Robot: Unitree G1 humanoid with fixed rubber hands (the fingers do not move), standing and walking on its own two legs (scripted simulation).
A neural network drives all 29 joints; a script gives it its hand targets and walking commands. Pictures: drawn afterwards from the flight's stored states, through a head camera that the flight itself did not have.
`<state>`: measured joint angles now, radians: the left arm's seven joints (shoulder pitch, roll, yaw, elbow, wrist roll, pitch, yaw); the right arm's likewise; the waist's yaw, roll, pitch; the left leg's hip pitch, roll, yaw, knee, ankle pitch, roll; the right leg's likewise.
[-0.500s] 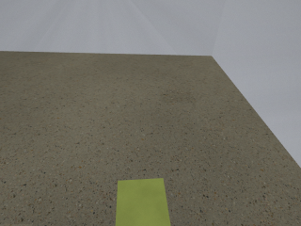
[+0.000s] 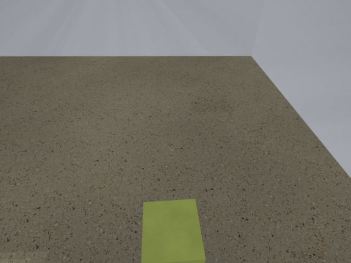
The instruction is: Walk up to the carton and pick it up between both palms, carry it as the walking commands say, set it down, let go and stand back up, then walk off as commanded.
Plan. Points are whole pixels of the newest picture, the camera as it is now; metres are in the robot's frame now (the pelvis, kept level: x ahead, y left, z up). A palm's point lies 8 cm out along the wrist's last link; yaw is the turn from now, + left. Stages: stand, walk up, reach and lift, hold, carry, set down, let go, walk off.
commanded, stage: walk off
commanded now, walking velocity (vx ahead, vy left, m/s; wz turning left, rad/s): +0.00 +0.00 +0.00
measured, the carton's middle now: (171, 241) +0.45 +0.00 -0.62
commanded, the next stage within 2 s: stand in 0.28 s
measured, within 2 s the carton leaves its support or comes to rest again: neither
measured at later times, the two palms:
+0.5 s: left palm out of the picture +0.00 +0.20 -0.14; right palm out of the picture -0.02 -0.22 -0.17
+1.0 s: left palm out of the picture +0.01 +0.21 -0.14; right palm out of the picture -0.04 -0.16 -0.14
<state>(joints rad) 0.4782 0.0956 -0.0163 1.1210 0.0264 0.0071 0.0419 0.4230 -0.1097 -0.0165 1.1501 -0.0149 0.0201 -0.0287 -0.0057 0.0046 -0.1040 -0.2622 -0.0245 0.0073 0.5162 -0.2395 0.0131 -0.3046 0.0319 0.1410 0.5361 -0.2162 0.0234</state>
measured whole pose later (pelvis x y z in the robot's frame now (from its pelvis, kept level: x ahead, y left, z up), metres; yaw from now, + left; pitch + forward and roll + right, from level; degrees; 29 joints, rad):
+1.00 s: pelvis +0.03 +0.02 +0.01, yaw -5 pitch -2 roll +0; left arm 0.37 0.09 0.00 1.15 0.01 0.00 0.04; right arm 0.36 -0.05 0.00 1.20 -0.01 -0.02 -0.04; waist 0.00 -0.01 0.00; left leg -0.14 -0.02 0.05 0.43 -0.26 0.03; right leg -0.18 0.00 0.05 0.46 -0.24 0.01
